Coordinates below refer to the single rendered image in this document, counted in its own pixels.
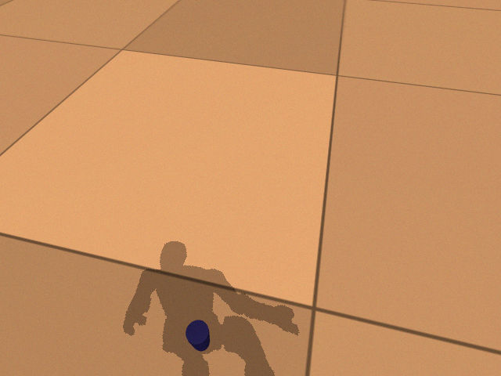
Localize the cup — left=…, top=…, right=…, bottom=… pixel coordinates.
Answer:
left=186, top=320, right=210, bottom=351

